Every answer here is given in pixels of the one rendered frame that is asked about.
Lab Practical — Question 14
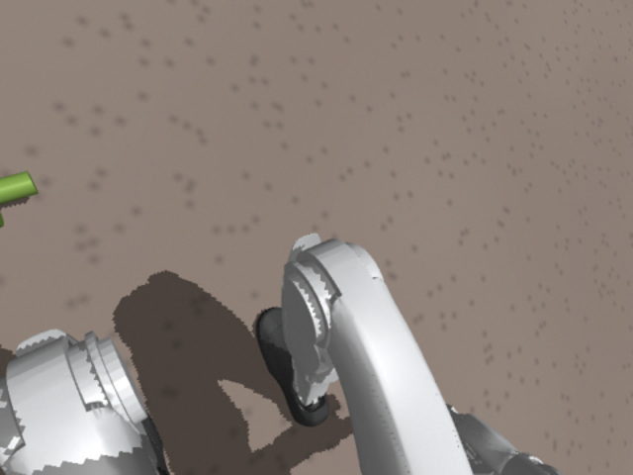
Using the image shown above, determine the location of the bottle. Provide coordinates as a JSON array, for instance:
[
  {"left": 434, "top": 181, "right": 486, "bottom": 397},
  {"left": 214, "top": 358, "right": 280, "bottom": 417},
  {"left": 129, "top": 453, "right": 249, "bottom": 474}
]
[{"left": 0, "top": 171, "right": 39, "bottom": 228}]

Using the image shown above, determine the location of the right robot hand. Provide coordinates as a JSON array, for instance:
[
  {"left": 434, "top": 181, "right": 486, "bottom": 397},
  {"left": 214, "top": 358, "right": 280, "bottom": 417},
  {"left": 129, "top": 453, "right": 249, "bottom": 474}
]
[{"left": 446, "top": 404, "right": 520, "bottom": 475}]

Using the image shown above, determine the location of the right robot foot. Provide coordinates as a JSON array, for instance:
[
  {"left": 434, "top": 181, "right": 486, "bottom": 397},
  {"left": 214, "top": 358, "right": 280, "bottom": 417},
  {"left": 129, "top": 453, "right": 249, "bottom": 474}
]
[{"left": 256, "top": 307, "right": 329, "bottom": 427}]

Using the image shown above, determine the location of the right robot arm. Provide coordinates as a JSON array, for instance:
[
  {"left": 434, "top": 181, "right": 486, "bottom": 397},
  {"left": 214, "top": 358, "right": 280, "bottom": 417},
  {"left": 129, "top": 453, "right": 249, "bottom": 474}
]
[{"left": 500, "top": 452, "right": 563, "bottom": 475}]

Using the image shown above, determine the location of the left robot foot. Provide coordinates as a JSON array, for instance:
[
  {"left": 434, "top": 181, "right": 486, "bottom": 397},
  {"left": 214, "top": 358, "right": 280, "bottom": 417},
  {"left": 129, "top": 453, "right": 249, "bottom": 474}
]
[{"left": 141, "top": 409, "right": 170, "bottom": 475}]

